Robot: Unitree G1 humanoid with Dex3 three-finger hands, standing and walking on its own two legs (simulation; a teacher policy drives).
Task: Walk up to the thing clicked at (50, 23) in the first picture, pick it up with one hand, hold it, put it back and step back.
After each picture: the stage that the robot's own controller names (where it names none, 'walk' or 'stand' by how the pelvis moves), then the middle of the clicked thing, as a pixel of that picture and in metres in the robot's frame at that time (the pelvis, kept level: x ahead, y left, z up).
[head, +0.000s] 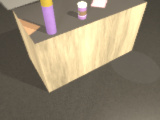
stand; (49, 16) +0.96 +0.23 -0.05
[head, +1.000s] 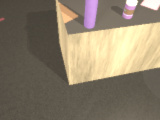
walk; (91, 7) +0.88 +0.02 -0.02
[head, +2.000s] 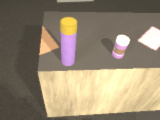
walk; (68, 43) +0.60 +0.08 -0.03
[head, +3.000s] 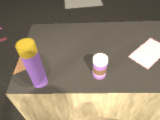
stand; (34, 65) +0.48 +0.24 -0.02
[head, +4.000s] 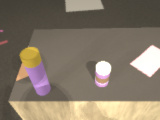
stand; (37, 73) +0.46 +0.22 -0.04
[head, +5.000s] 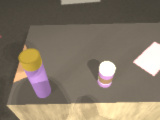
stand; (37, 76) +0.42 +0.21 -0.04
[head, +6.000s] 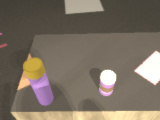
stand; (40, 84) +0.41 +0.20 -0.06
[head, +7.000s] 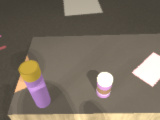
stand; (37, 86) +0.41 +0.22 -0.06
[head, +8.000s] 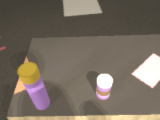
stand; (36, 88) +0.40 +0.22 -0.06
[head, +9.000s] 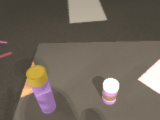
rise first; (43, 91) +0.39 +0.20 -0.05
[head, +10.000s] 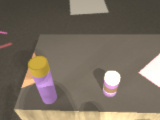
go down; (44, 82) +0.42 +0.20 -0.05
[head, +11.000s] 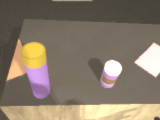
go down; (38, 74) +0.41 +0.17 +0.00
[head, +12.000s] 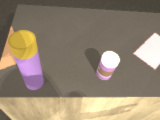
approach; (29, 64) +0.42 +0.18 +0.01
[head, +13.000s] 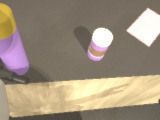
close; (9, 47) +0.45 +0.19 +0.06
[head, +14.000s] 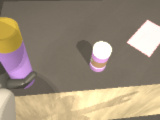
lift; (15, 60) +0.40 +0.18 +0.08
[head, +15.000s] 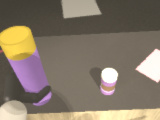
lift; (30, 72) +0.32 +0.16 +0.16
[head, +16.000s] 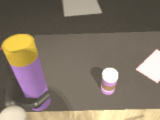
hold; (31, 77) +0.32 +0.17 +0.13
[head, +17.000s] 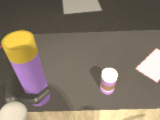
hold; (31, 74) +0.33 +0.17 +0.13
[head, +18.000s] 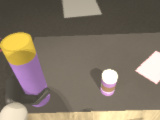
crouch; (30, 75) +0.33 +0.17 +0.14
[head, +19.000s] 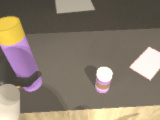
crouch; (21, 59) +0.40 +0.19 +0.13
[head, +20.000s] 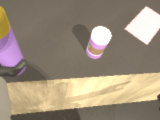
lower; (5, 47) +0.45 +0.19 +0.05
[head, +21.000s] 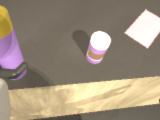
lower; (6, 49) +0.45 +0.19 +0.05
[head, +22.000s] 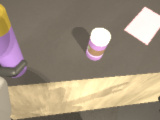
lower; (5, 47) +0.45 +0.19 +0.06
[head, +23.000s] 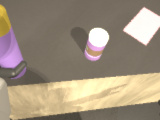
lower; (5, 48) +0.45 +0.19 +0.06
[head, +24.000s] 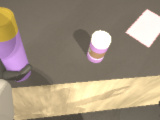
loosen; (11, 51) +0.44 +0.18 +0.06
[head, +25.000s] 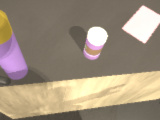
withdraw; (7, 51) +0.44 +0.18 +0.05
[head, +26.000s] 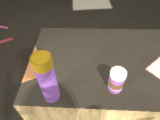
sink last; (47, 79) +0.40 +0.18 -0.01
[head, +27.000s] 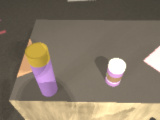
stand; (44, 73) +0.41 +0.17 +0.00
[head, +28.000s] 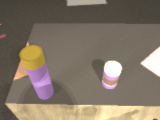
stand; (39, 75) +0.41 +0.19 +0.00
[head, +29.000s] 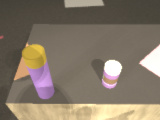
stand; (40, 75) +0.41 +0.18 +0.01
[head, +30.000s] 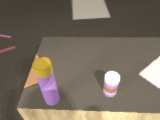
stand; (47, 83) +0.43 +0.18 -0.05
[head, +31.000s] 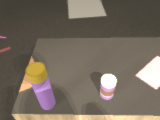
stand; (42, 88) +0.40 +0.20 -0.06
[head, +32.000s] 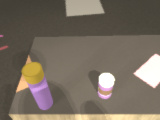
stand; (39, 88) +0.40 +0.20 -0.06
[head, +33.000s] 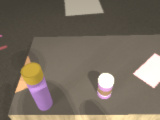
walk; (39, 89) +0.39 +0.21 -0.06
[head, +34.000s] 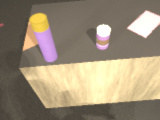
walk; (45, 40) +0.59 +0.21 -0.04
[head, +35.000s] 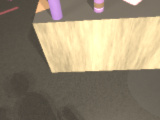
walk; out of the picture +0.95 +0.20 -0.04
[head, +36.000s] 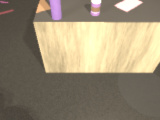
stand; (55, 1) +1.03 +0.18 -0.04
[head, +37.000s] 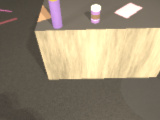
stand; (55, 10) +1.01 +0.20 -0.06
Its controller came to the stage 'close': yes
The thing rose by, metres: 0.19
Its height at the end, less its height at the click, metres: +0.00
